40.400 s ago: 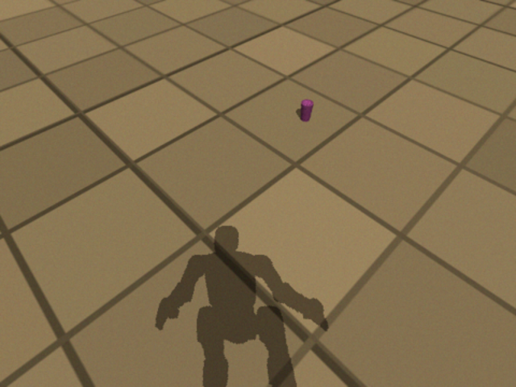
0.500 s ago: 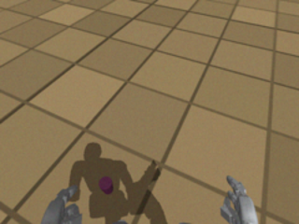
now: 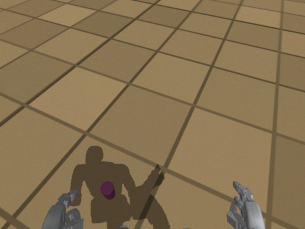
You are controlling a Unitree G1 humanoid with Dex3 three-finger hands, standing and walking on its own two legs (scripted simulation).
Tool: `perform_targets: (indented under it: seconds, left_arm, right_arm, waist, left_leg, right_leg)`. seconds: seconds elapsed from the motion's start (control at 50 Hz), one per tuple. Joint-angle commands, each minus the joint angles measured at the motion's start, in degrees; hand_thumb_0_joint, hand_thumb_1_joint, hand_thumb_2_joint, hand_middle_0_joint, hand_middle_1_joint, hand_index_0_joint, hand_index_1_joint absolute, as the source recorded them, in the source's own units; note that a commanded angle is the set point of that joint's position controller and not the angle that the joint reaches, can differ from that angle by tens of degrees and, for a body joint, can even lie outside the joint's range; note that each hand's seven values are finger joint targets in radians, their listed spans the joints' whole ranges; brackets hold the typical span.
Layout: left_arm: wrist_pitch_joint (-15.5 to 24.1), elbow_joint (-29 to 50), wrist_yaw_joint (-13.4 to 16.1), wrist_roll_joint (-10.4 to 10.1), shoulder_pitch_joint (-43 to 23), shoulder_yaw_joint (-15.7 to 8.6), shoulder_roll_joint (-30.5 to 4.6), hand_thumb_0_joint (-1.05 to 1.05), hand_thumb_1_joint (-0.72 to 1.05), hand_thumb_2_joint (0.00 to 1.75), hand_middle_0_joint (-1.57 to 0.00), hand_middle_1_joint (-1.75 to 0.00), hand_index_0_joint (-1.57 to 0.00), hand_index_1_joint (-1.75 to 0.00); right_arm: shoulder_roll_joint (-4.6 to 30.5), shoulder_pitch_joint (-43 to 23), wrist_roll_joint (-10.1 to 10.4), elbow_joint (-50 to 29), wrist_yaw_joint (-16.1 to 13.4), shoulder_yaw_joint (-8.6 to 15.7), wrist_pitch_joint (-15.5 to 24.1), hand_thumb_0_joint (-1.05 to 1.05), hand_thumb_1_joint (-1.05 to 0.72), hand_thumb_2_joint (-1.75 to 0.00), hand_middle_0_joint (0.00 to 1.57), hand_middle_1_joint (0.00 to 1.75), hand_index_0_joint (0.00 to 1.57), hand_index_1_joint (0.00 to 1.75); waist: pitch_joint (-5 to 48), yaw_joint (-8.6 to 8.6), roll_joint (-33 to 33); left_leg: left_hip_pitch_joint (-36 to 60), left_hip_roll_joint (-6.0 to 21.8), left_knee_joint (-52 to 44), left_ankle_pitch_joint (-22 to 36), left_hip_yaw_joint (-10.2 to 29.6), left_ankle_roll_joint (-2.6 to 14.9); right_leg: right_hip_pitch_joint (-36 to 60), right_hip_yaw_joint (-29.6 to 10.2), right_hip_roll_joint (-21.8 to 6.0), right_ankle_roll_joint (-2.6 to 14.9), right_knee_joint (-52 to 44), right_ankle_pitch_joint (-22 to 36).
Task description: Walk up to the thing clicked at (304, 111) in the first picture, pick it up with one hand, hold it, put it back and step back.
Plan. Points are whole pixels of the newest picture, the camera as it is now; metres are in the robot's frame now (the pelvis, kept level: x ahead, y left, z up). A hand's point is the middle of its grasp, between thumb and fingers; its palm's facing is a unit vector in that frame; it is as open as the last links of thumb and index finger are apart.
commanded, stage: stand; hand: left
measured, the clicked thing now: (108, 191) +0.43 +0.24 -0.65
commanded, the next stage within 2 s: none
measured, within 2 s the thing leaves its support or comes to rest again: neither
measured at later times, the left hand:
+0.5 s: hand (82, 224) +0.16 +0.18 -0.05, palm faces +0.05 -0.98 -0.20, open 7.4 cm
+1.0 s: hand out of the picture +0.12 +0.24 -0.10, palm faces +0.04 -0.94 -0.34, open 7.4 cm
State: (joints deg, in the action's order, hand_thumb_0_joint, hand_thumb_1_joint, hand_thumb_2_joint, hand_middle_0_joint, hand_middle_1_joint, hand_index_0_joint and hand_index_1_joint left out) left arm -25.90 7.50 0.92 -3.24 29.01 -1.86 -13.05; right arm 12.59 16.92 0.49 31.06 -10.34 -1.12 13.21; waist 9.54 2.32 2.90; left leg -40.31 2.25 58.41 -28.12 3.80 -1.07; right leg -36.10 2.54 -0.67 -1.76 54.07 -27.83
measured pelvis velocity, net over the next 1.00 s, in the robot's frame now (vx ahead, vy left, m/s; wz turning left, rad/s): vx -0.01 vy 0.01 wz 0.01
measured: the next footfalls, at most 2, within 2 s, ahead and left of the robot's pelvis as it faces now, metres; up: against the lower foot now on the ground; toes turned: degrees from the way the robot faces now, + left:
none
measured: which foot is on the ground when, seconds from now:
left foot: down 0.00-1.00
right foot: down 0.00-1.00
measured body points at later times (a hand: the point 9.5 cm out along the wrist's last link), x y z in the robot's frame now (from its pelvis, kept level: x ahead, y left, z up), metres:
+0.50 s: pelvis +0.00 +0.00 +0.00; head +0.02 +0.00 +0.45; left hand +0.15 +0.23 -0.03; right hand +0.16 -0.25 -0.06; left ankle +0.01 +0.13 -0.68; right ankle -0.01 -0.14 -0.68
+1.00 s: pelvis -0.01 +0.01 +0.02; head +0.01 +0.02 +0.47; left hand +0.12 +0.29 -0.08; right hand +0.12 -0.27 -0.09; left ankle +0.01 +0.13 -0.68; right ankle -0.01 -0.14 -0.68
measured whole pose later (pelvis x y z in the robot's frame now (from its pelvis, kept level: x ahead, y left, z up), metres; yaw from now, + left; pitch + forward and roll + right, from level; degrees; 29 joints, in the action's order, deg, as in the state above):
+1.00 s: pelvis -0.01 +0.01 +0.02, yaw +1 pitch +1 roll +0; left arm -4.7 -35.9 1.8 2.5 13.0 -2.3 -17.6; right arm 17.3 10.9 -3.2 48.0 -0.2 2.5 2.8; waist -0.8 -1.4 -0.9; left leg -25.8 -0.7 48.0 -23.3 1.2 0.5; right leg -23.5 0.4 -3.8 -2.7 47.3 -24.8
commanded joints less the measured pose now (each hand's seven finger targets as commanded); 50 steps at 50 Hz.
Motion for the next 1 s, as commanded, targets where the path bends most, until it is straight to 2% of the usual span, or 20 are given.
perform_targets:
  seconds: [0.0,0.08,0.12,0.18,0.2,0.22,0.32,0.44,0.52,0.6,0.72,0.74,0.76,0.78,0.82,0.84,0.86,0.92,0.94,0.98]
  left_arm:
    - [3.0,11.4,0.6,0.5,-1.5,-3.4,-6.0,0.00,0.90,0.90,-0.20,-0.30,-0.20,-0.30]
    - [3.0,11.9,0.7,0.6,-1.3,-3.9,-6.2,0.00,0.90,0.90,-0.20,-0.30,-0.20,-0.30]
    - [3.1,11.5,0.5,0.5,-1.0,-3.1,-5.6,0.00,0.90,0.90,-0.20,-0.30,-0.20,-0.30]
    - [3.1,11.9,0.6,0.4,-2.2,-3.2,-5.8,0.00,0.90,0.90,-0.20,-0.30,-0.20,-0.30]
    - [3.1,11.0,0.6,0.4,-1.0,-4.0,-6.1,0.00,0.90,0.90,-0.20,-0.30,-0.20,-0.30]
    - [3.1,11.1,0.7,0.5,-1.6,-3.4,-5.8,0.00,0.90,0.90,-0.20,-0.30,-0.20,-0.30]
    - [3.2,11.8,0.5,0.3,-0.7,-3.8,-6.1,0.00,0.90,0.90,-0.20,-0.30,-0.20,-0.30]
    - [3.3,11.8,0.6,0.4,-1.4,-3.8,-6.2,0.00,0.90,0.90,-0.20,-0.30,-0.20,-0.30]
    - [3.1,11.6,0.5,0.4,-1.5,-3.4,-6.1,0.00,0.90,0.90,-0.20,-0.30,-0.20,-0.30]
    - [3.0,11.3,0.7,0.5,-0.4,-4.0,-6.4,0.00,0.90,0.90,-0.20,-0.30,-0.20,-0.30]
    - [2.9,11.3,0.7,0.6,-0.7,-3.1,-5.9,0.00,0.90,0.90,-0.20,-0.30,-0.20,-0.30]
    - [14.9,-8.8,3.0,7.3,-17.2,-3.6,-11.1,0.00,0.90,0.90,-0.20,-0.30,-0.20,-0.30]
    - [18.6,-17.9,2.7,7.9,-13.0,-4.7,-12.6,0.00,0.90,0.90,-0.20,-0.30,-0.20,-0.30]
    - [20.6,-20.6,2.3,7.6,-11.8,-4.3,-13.5,0.00,0.90,0.90,-0.20,-0.30,-0.20,-0.30]
    - [22.8,-25.3,1.8,7.6,-14.5,-3.3,-14.0,0.00,0.90,0.90,-0.20,-0.30,-0.20,-0.30]
    - [22.9,-27.9,1.4,7.0,-15.8,-3.4,-13.3,0.00,0.90,0.90,-0.20,-0.30,-0.20,-0.30]
    - [23.1,-30.2,1.4,6.2,-16.1,-3.6,-13.0,0.00,0.90,0.90,-0.20,-0.30,-0.20,-0.30]
    - [24.3,-37.4,1.7,6.0,-17.4,-3.6,-12.7,0.00,0.90,0.90,-0.20,-0.30,-0.20,-0.30]
    - [24.7,-39.5,1.7,6.1,-18.0,-3.6,-12.6,0.00,0.90,0.90,-0.20,-0.30,-0.20,-0.30]
    - [25.3,-43.4,1.6,5.9,-18.3,-3.6,-12.1,0.00,0.90,0.90,-0.20,-0.30,-0.20,-0.30]
  right_arm:
    - [6.9,-3.8,-0.1,-9.6,-0.7,2.7,3.3,0.00,-0.90,-0.90,0.20,0.30,0.20,0.30]
    - [7.0,-3.7,-0.1,-9.8,-0.7,2.8,3.4,0.00,-0.90,-0.90,0.20,0.30,0.20,0.30]
    - [7.3,-3.4,-0.1,-9.7,-0.7,3.0,3.4,0.00,-0.90,-0.90,0.20,0.30,0.20,0.30]
    - [7.2,-4.0,-0.1,-9.8,-0.6,2.8,3.5,0.00,-0.90,-0.90,0.20,0.30,0.20,0.30]
    - [7.2,-3.7,-0.2,-9.7,-0.6,3.0,3.5,0.00,-0.90,-0.90,0.20,0.30,0.20,0.30]
    - [7.1,-4.2,-0.1,-9.8,-0.6,2.8,3.4,0.00,-0.90,-0.90,0.20,0.30,0.20,0.30]
    - [7.1,-3.5,-0.1,-10.1,-0.7,2.9,3.5,0.00,-0.90,-0.90,0.20,0.30,0.20,0.30]
    - [6.9,-3.9,0.0,-10.0,-0.6,2.8,3.2,0.00,-0.90,-0.90,0.20,0.30,0.20,0.30]
    - [6.9,-3.9,0.0,-10.1,-0.7,2.7,3.2,0.00,-0.90,-0.90,0.20,0.30,0.20,0.30]
    - [7.0,-3.8,0.0,-10.0,-0.8,2.9,3.2,0.00,-0.90,-0.90,0.20,0.30,0.20,0.30]
    - [7.1,-3.6,0.0,-10.0,-0.5,3.0,3.0,0.00,-0.90,-0.90,0.20,0.30,0.20,0.30]
    - [13.8,-7.3,-6.6,4.4,2.9,4.6,-3.0,0.00,-0.90,-0.90,0.20,0.30,0.20,0.30]
    - [14.7,-7.1,-7.0,5.0,4.7,5.8,-5.0,0.00,-0.90,-0.90,0.20,0.30,0.20,0.30]
    - [14.6,-8.3,-7.4,3.2,5.5,6.0,-6.3,0.00,-0.90,-0.90,0.20,0.30,0.20,0.30]
    - [12.8,-7.0,-5.0,5.8,7.6,5.9,-6.9,0.00,-0.90,-0.90,0.20,0.30,0.20,0.30]
    - [12.7,-6.4,-4.0,7.4,8.6,5.8,-7.1,0.00,-0.90,-0.90,0.20,0.30,0.20,0.30]
    - [13.4,-6.5,-3.6,8.0,9.1,6.1,-7.1,0.00,-0.90,-0.90,0.20,0.30,0.20,0.30]
    - [13.2,-7.7,-3.3,10.8,9.9,6.5,-8.1,0.00,-0.90,-0.90,0.20,0.30,0.20,0.30]
    - [13.1,-8.1,-3.5,11.7,9.9,6.5,-8.6,0.00,-0.90,-0.90,0.20,0.30,0.20,0.30]
    - [14.0,-8.1,-3.6,13.4,9.7,6.7,-9.1,0.00,-0.90,-0.90,0.20,0.30,0.20,0.30]
  waist:
    - [3.3,-0.07,0.6]
    - [3.6,-0.22,0.6]
    - [5.1,0.15,0.7]
    - [2.6,0.09,0.2]
    - [4.1,0.03,0.6]
    - [2.4,-0.12,0.8]
    - [5.0,0.19,-1.2]
    - [3.7,-0.22,-0.3]
    - [3.6,0.39,-0.8]
    - [4.0,-0.18,-0.7]
    - [4.6,-0.02,0.5]
    - [-8.4,-4.85,-3.1]
    - [-4.5,-4.24,-6.1]
    - [-5.7,-3.64,-8.7]
    - [-3.8,-3.28,-5.9]
    - [-3.2,-3.60,-5.6]
    - [-1.7,-3.68,-4.1]
    - [-2.6,-4.20,-3.8]
    - [-4.3,-4.08,-4.6]
    - [-4.8,-4.20,-1.3]
  left_leg:
    - [6.0,-1.6,-10.2,11.4,-1.3,1.46]
    - [6.2,-1.5,-10.3,11.2,-1.3,1.44]
    - [7.5,-1.2,-10.0,14.0,-1.0,1.28]
    - [6.1,-1.2,-10.6,10.7,-0.6,1.36]
    - [6.9,-1.1,-10.6,11.5,-0.4,1.28]
    - [5.7,-1.3,-10.8,9.6,-0.9,1.27]
    - [6.3,-1.7,-8.9,13.6,-1.8,1.67]
    - [5.7,-1.6,-9.4,12.7,-1.3,1.49]
    - [5.6,-1.9,-9.0,11.6,-2.0,1.76]
    - [5.9,-1.7,-9.3,12.5,-1.6,1.63]
    - [6.6,-1.4,-9.6,14.7,-1.2,1.38]
    - [5.9,-0.3,-13.9,23.5,1.6,4.16]
    - [8.8,-0.9,-13.8,20.5,-0.6,4.84]
    - [9.3,-1.7,-12.2,17.8,-0.1,5.03]
    - [12.8,-2.2,-14.2,15.6,-0.2,4.78]
    - [15.3,-2.1,-15.5,15.7,-0.5,4.78]
    - [17.9,-1.5,-15.7,19.0,0.1,4.88]
    - [20.0,-0.4,-18.8,20.7,2.2,5.22]
    - [19.5,-0.5,-19.8,19.1,2.5,5.25]
    - [21.0,1.1,-23.2,17.7,5.0,5.77]
  right_leg:
    - [1.1,1.4,2.0,1.71,-8.5,10.3]
    - [1.1,1.5,2.1,1.75,-8.4,10.0]
    - [1.5,1.6,2.2,1.81,-7.5,12.2]
    - [0.1,1.7,2.3,1.74,-8.1,9.3]
    - [0.7,1.8,2.3,1.78,-7.6,9.9]
    - [0.0,1.7,2.2,1.85,-8.2,8.4]
    - [1.8,1.1,1.9,1.39,-8.3,12.8]
    - [1.3,1.5,2.0,1.62,-8.1,11.4]
    - [1.2,1.0,1.8,1.31,-9.0,11.1]
    - [1.5,1.3,1.9,1.54,-8.3,11.4]
    - [1.6,1.6,2.1,1.76,-7.4,13.1]
    - [14.0,-2.6,-2.9,3.35,-9.9,10.4]
    - [13.9,-6.8,-4.1,5.44,-11.6,7.3]
    - [10.5,-9.7,-4.4,6.98,-14.7,7.1]
    - [14.1,-10.4,-5.8,6.55,-14.0,10.7]
    - [13.8,-9.2,-5.6,5.87,-14.3,11.3]
    - [14.0,-7.5,-5.0,4.98,-13.3,13.6]
    - [15.6,-5.7,-4.3,3.42,-15.0,14.1]
    - [15.4,-5.7,-4.2,3.30,-16.2,12.9]
    - [16.5,-4.0,-3.4,2.78,-15.8,12.7]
